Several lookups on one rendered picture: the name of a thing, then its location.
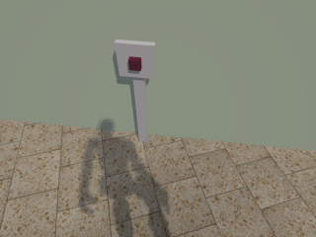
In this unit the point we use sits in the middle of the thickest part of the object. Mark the button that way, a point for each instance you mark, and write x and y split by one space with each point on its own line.
134 63

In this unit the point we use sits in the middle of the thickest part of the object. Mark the panel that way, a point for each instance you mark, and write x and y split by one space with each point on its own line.
147 51

